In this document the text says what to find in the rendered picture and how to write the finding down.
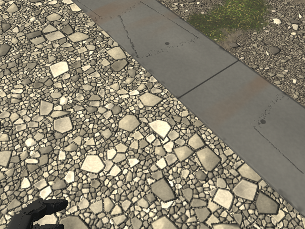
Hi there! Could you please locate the left robot hand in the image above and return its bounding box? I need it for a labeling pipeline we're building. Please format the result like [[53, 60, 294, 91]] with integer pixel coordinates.
[[7, 198, 69, 229]]

